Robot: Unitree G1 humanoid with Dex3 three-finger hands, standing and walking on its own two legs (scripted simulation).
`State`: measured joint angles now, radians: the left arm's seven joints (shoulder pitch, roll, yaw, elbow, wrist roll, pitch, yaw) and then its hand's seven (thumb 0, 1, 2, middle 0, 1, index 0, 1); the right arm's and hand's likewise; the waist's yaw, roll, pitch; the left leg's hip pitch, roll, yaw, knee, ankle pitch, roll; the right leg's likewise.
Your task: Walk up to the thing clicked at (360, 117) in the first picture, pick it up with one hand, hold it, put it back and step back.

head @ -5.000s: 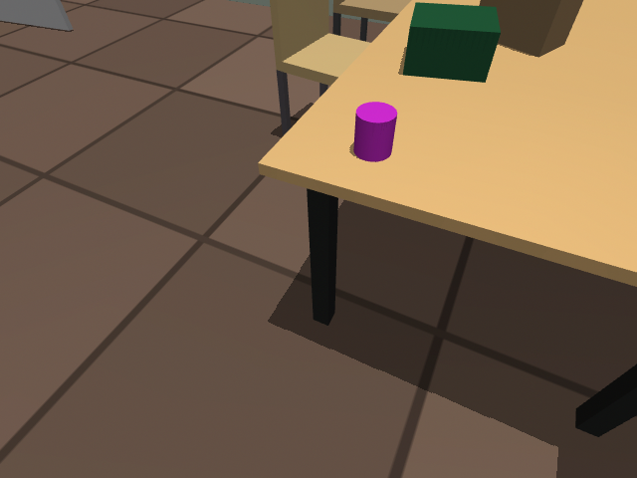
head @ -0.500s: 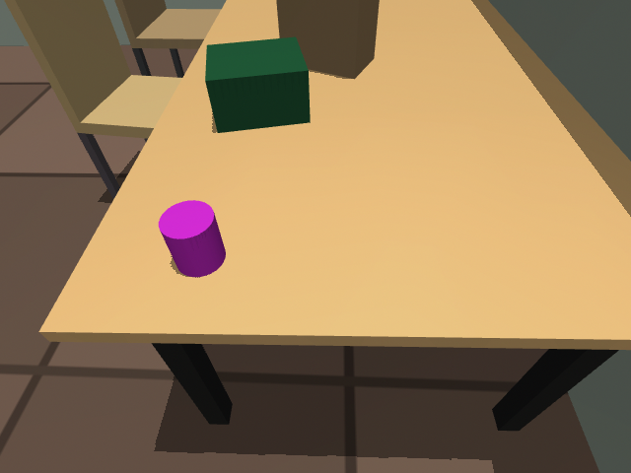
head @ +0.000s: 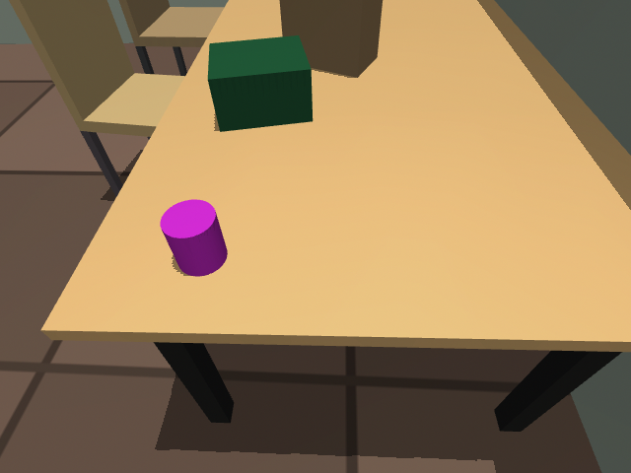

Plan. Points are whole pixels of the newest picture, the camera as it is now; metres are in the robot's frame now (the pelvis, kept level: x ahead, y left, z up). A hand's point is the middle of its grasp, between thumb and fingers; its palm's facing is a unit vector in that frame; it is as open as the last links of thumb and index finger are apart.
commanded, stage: stand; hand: left
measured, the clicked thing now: (195, 238) +0.48 +0.22 +0.01
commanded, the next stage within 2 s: rise first in 0.54 s
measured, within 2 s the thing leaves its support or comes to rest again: neither
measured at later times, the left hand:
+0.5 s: hand out of the picture +0.08 +0.25 -0.16, palm faces -0.05 -0.94 -0.35, open 7.4 cm
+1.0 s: hand out of the picture +0.16 +0.26 -0.10, palm faces +0.25 -0.91 -0.33, open 13.8 cm
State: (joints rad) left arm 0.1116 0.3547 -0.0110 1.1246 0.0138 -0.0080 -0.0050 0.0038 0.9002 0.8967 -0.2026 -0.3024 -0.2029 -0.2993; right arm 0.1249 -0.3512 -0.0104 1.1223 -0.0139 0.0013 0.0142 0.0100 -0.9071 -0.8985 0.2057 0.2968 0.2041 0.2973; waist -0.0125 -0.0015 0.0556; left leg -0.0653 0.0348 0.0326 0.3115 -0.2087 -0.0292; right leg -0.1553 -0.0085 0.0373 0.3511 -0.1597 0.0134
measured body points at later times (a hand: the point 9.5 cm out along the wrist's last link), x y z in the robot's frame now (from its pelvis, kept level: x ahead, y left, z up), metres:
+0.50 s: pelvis +0.00 +0.00 +0.00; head +0.01 +0.00 +0.45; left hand +0.08 +0.30 -0.13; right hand +0.07 -0.30 -0.13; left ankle -0.02 +0.14 -0.75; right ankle +0.02 -0.13 -0.75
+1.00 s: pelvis +0.00 +0.00 -0.01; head +0.02 +0.00 +0.44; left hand +0.15 +0.31 -0.07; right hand +0.17 -0.27 -0.11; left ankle -0.02 +0.14 -0.75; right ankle +0.02 -0.13 -0.75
